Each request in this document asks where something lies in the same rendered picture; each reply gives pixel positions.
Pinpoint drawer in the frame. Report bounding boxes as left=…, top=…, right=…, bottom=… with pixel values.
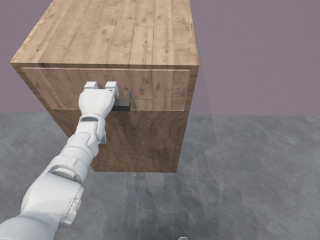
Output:
left=23, top=67, right=190, bottom=110

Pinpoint left robot forearm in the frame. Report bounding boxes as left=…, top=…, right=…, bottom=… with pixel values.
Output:
left=20, top=113, right=106, bottom=214

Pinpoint robot left upper arm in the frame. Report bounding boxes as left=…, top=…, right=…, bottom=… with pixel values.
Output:
left=0, top=172, right=84, bottom=240

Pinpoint cabinet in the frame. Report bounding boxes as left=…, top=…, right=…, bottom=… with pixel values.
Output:
left=9, top=0, right=200, bottom=173

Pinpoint left robot hand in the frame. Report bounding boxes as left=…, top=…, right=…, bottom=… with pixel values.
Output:
left=78, top=81, right=119, bottom=144

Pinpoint handle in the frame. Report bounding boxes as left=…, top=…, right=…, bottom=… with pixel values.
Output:
left=111, top=91, right=131, bottom=112

